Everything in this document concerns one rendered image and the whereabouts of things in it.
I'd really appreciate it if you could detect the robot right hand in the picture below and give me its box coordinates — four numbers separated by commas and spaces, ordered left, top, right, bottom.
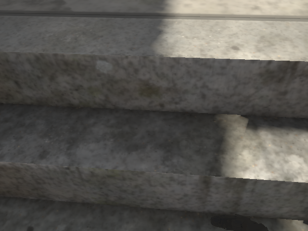
211, 214, 269, 231

